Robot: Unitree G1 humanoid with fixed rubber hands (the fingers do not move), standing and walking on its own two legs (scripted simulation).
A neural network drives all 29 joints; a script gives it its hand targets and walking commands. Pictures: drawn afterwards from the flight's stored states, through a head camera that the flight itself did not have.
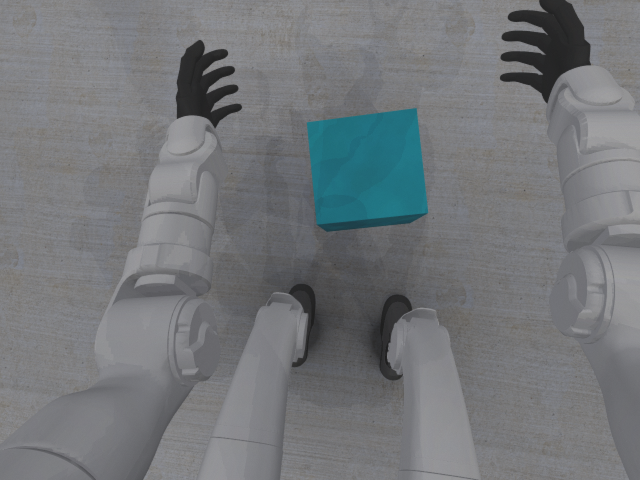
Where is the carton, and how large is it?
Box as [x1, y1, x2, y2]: [307, 108, 427, 231]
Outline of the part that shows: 416,108 307,122 316,221 319,226 328,231 406,223 416,219 427,212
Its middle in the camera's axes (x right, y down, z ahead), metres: +0.10 -0.13 +0.86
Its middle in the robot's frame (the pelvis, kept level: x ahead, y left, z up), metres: +0.50 +0.01 -0.52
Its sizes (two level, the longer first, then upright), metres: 0.210 0.200 0.250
